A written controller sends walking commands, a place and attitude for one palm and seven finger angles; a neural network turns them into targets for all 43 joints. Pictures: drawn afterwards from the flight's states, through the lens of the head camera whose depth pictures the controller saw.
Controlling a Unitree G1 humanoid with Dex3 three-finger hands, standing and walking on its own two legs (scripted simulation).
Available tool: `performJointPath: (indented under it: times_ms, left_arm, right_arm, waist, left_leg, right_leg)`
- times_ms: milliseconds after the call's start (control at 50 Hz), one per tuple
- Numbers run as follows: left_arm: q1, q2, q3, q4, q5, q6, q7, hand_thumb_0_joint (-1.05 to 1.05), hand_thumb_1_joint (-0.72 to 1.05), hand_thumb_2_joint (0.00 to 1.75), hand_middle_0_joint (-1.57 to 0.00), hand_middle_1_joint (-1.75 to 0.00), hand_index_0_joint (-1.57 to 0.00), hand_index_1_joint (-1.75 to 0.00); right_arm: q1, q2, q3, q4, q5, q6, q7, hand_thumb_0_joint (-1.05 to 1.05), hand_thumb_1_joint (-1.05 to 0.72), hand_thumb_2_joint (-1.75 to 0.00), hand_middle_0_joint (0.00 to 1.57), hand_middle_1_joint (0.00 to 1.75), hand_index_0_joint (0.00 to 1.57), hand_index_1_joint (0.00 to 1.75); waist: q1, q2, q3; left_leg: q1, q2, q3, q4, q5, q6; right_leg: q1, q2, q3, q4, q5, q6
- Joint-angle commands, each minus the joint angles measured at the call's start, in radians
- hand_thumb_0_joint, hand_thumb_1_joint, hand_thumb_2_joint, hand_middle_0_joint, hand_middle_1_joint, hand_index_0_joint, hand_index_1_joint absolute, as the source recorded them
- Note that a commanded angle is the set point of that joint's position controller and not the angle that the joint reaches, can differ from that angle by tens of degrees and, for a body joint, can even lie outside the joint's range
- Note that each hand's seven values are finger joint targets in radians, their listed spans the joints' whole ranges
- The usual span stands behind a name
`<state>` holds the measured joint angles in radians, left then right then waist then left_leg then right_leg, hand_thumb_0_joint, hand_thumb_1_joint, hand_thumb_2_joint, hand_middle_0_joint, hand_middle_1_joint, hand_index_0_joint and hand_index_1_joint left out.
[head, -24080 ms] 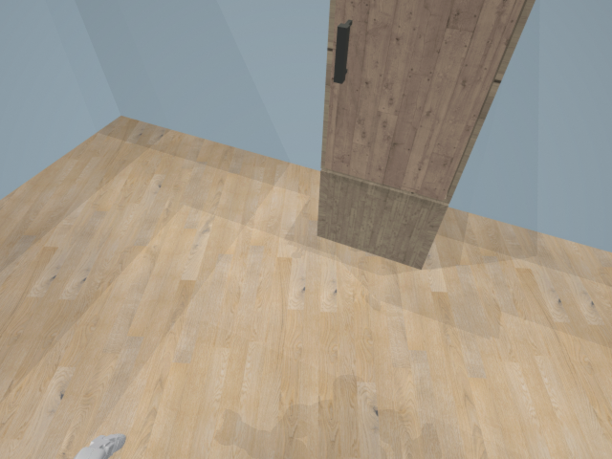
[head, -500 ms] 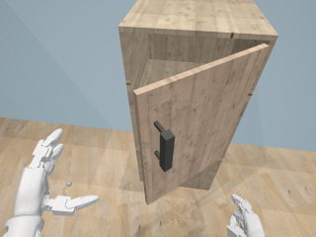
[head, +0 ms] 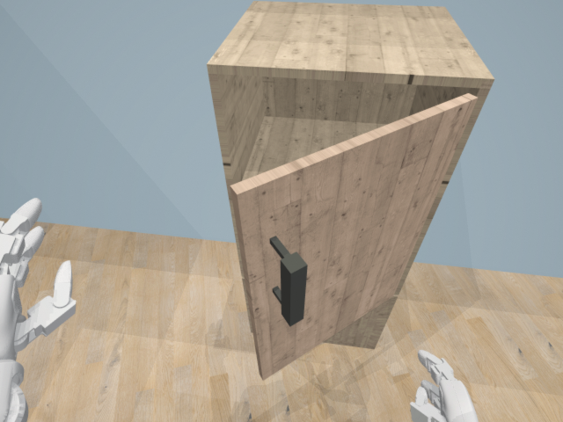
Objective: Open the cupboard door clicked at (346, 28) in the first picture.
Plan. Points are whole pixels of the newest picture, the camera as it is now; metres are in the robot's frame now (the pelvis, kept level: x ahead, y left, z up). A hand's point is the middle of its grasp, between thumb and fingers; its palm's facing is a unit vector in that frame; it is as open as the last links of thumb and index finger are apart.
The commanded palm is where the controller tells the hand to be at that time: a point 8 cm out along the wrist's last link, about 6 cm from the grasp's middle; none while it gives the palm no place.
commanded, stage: draw the hand back to the body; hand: left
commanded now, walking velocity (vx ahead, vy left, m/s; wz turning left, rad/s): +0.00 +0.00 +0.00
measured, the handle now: (284, 281) +0.30 +0.04 +0.06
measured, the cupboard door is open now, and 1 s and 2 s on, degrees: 40 40 40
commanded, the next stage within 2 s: step back with the hand held close in 0.32 s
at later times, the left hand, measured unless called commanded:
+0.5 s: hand (76, 313) +0.17 +0.24 +0.16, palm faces +0.46 -0.79 -0.40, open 7.4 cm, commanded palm +0.12 +0.28 +0.17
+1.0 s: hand (9, 379) +0.10 +0.27 +0.15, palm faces +0.40 -0.78 -0.48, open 7.4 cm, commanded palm +0.05 +0.31 +0.17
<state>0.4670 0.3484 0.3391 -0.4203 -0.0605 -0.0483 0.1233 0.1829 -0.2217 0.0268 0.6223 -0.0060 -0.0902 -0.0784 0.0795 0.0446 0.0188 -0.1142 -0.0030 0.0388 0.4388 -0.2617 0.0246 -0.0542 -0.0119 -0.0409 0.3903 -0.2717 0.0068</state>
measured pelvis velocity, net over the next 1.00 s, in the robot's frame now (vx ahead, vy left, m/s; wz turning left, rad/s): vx -0.09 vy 0.01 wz -0.01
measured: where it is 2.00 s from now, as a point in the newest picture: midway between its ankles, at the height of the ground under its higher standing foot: outside the picture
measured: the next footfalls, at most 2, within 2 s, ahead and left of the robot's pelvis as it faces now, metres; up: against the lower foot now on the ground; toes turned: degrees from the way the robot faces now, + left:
right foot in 1.54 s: -0.30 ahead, -0.08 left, +0.00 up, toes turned -1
left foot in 1.72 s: -0.17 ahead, +0.11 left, +0.00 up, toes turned +1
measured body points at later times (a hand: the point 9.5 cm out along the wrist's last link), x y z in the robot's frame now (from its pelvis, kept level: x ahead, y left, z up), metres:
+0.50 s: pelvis -0.02 -0.02 +0.00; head -0.04 -0.05 +0.45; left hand +0.14 +0.28 +0.18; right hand +0.17 -0.24 -0.09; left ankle -0.01 +0.10 -0.74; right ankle -0.03 -0.12 -0.74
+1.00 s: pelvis -0.09 +0.01 -0.01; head -0.09 +0.02 +0.44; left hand +0.08 +0.31 +0.18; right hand +0.08 -0.24 -0.08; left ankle -0.01 +0.10 -0.74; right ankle -0.03 -0.12 -0.74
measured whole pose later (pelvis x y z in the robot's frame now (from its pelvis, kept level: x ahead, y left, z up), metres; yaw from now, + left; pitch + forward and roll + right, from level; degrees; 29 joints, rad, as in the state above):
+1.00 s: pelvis -0.09 +0.01 -0.01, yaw -1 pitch -2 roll -1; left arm 0.57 0.42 0.42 -0.52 -0.04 -0.17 0.15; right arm 0.20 -0.22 -0.01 0.55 0.01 -0.03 -0.09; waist 0.01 0.01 0.05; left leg -0.35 0.01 0.05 0.54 -0.16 0.05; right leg -0.30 -0.01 -0.03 0.50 -0.17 0.02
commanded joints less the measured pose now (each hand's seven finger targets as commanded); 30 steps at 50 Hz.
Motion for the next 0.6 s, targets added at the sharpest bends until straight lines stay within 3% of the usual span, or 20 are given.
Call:
performJointPath:
  times_ms: [0, 80, 140, 180, 220, 300, 380, 420, 440, 460, 480, 520, 580]
  left_arm:
    - [-0.065, 0.138, 0.074, -0.19, 0.001, -0.064, 0.009, 0.0, 0.9, 0.9, -0.2, -0.3, -0.2, -0.3]
    - [-0.067, 0.162, 0.092, -0.204, 0.0, -0.068, 0.01, 0.0, 0.9, 0.9, -0.2, -0.3, -0.2, -0.3]
    - [-0.064, 0.184, 0.111, -0.232, 0.0, -0.077, 0.012, 0.0, 0.9, 0.9, -0.2, -0.3, -0.2, -0.3]
    - [-0.054, 0.181, 0.115, -0.211, -0.004, -0.074, 0.012, 0.0, 0.9, 0.9, -0.2, -0.3, -0.2, -0.3]
    - [-0.075, 0.183, 0.111, -0.226, -0.002, -0.077, 0.011, 0.0, 0.9, 0.9, -0.2, -0.3, -0.2, -0.3]
    - [-0.085, 0.174, 0.101, -0.181, -0.001, -0.079, 0.01, 0.0, 0.9, 0.9, -0.2, -0.3, -0.2, -0.3]
    - [-0.086, 0.159, 0.09, -0.175, -0.004, -0.09, 0.007, 0.0, 0.9, 0.9, -0.2, -0.3, -0.2, -0.3]
    - [-0.159, 0.196, 0.11, -0.21, -0.005, -0.099, 0.011, 0.0, 0.9, 0.9, -0.2, -0.3, -0.2, -0.3]
    - [-0.201, 0.312, 0.234, -0.218, -0.004, -0.132, 0.013, 0.0, 0.9, 0.9, -0.2, -0.3, -0.2, -0.3]
    - [-0.1, 0.231, 0.171, -0.14, -0.003, -0.132, -0.001, 0.0, 0.9, 0.9, -0.2, -0.3, -0.2, -0.3]
    - [-0.054, 0.211, 0.147, -0.137, 0.002, -0.126, -0.006, 0.0, 0.9, 0.9, -0.2, -0.3, -0.2, -0.3]
    - [-0.028, 0.197, 0.128, -0.156, 0.005, -0.133, -0.007, 0.0, 0.9, 0.9, -0.2, -0.3, -0.2, -0.3]
    - [0.024, 0.204, 0.134, -0.188, 0.006, -0.135, 0.0, 0.0, 0.9, 0.9, -0.2, -0.3, -0.2, -0.3]
  right_arm:
    - [-0.119, -0.117, -0.042, -0.157, 0.006, -0.05, -0.001, 0.0, -0.9, -0.9, 0.2, 0.3, 0.2, 0.3]
    - [-0.121, -0.115, -0.045, -0.158, 0.003, -0.045, 0.001, 0.0, -0.9, -0.9, 0.2, 0.3, 0.2, 0.3]
    - [-0.127, -0.109, -0.046, -0.16, 0.005, -0.045, -0.001, 0.0, -0.9, -0.9, 0.2, 0.3, 0.2, 0.3]
    - [-0.13, -0.104, -0.045, -0.156, 0.006, -0.043, -0.004, 0.0, -0.9, -0.9, 0.2, 0.3, 0.2, 0.3]
    - [-0.133, -0.104, -0.044, -0.156, 0.007, -0.045, -0.005, 0.0, -0.9, -0.9, 0.2, 0.3, 0.2, 0.3]
    - [-0.141, -0.107, -0.045, -0.147, 0.01, -0.047, -0.007, 0.0, -0.9, -0.9, 0.2, 0.3, 0.2, 0.3]
    - [-0.14, -0.106, -0.046, -0.149, 0.009, -0.051, -0.008, 0.0, -0.9, -0.9, 0.2, 0.3, 0.2, 0.3]
    - [-0.148, -0.108, -0.047, -0.145, 0.01, -0.057, -0.011, 0.0, -0.9, -0.9, 0.2, 0.3, 0.2, 0.3]
    - [-0.121, -0.125, -0.046, -0.177, 0.022, -0.039, -0.009, 0.0, -0.9, -0.9, 0.2, 0.3, 0.2, 0.3]
    - [-0.12, -0.111, -0.049, -0.159, 0.016, -0.023, -0.009, 0.0, -0.9, -0.9, 0.2, 0.3, 0.2, 0.3]
    - [-0.128, -0.114, -0.054, -0.165, 0.015, -0.013, -0.005, 0.0, -0.9, -0.9, 0.2, 0.3, 0.2, 0.3]
    - [-0.125, -0.119, -0.057, -0.175, 0.014, 0.001, -0.007, 0.0, -0.9, -0.9, 0.2, 0.3, 0.2, 0.3]
    - [-0.116, -0.124, -0.066, -0.193, 0.016, 0.016, -0.007, 0.0, -0.9, -0.9, 0.2, 0.3, 0.2, 0.3]
  waist:
    - [-0.012, 0.034, -0.085]
    - [-0.008, -0.004, -0.102]
    - [-0.004, 0.012, -0.123]
    - [-0.003, -0.005, -0.103]
    - [-0.007, 0.029, -0.097]
    - [-0.01, 0.025, -0.041]
    - [-0.012, -0.002, -0.038]
    - [-0.012, 0.004, -0.068]
    - [-0.05, -0.035, 0.007]
    - [-0.056, -0.108, -0.002]
    - [-0.056, -0.109, -0.012]
    - [-0.06, -0.037, -0.049]
    - [-0.06, -0.025, -0.116]
  left_leg:
    - [0.056, 0.035, -0.039, -0.058, 0.379, -0.013]
    - [0.058, 0.029, -0.035, -0.059, 0.349, -0.007]
    - [0.067, 0.027, -0.031, -0.054, 0.358, -0.007]
    - [0.063, 0.025, -0.024, -0.052, 0.342, -0.005]
    - [0.064, 0.023, -0.022, -0.054, 0.326, -0.006]
    - [0.053, 0.025, -0.024, -0.067, 0.258, -0.005]
    - [0.055, 0.022, -0.021, -0.072, 0.215, 0.001]
    - [0.068, 0.019, -0.023, -0.071, 0.214, 0.003]
    - [0.007, 0.04, -0.039, -0.033, 0.154, 0.021]
    - [0.002, 0.034, -0.047, -0.005, 0.148, 0.02]
    - [0.012, 0.032, -0.04, 0.009, 0.159, 0.019]
    - [0.009, 0.039, -0.034, 0.006, 0.217, 0.012]
    - [0.008, 0.057, -0.029, 0.01, 0.285, 0.008]
  right_leg:
    - [-0.021, 0.011, 0.006, -0.042, 0.304, -0.025]
    - [-0.014, 0.013, 0.008, -0.045, 0.303, -0.022]
    - [-0.002, 0.011, 0.013, -0.043, 0.323, -0.023]
    - [-0.014, 0.012, 0.015, -0.052, 0.325, -0.021]
    - [-0.015, 0.009, 0.019, -0.057, 0.318, -0.022]
    - [-0.046, 0.013, 0.018, -0.081, 0.247, -0.023]
    - [-0.056, 0.013, 0.023, -0.095, 0.204, -0.018]
    - [-0.045, 0.008, 0.029, -0.094, 0.213, -0.018]
    - [-0.153, -0.04, 0.116, -0.146, 0.252, -0.011]
    - [-0.157, -0.059, 0.114, -0.148, 0.265, -0.011]
    - [-0.17, -0.07, 0.125, -0.148, 0.294, -0.011]
    - [-0.151, -0.078, 0.101, -0.111, 0.355, -0.01]
    - [-0.133, -0.073, 0.089, -0.071, 0.381, -0.002]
